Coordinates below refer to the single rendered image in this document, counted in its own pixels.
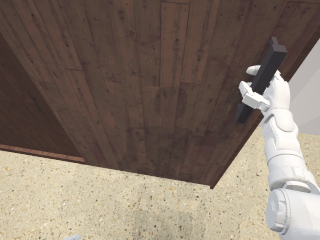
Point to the right robot hand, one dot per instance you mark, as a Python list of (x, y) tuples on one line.
[(276, 96)]

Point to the robot right upper arm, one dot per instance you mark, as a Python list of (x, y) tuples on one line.
[(294, 215)]

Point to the robot right forearm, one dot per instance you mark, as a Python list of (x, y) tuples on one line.
[(285, 161)]

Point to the handle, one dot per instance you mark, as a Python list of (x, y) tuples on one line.
[(267, 70)]

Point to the wardrobe door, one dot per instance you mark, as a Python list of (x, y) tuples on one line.
[(151, 87), (26, 120)]

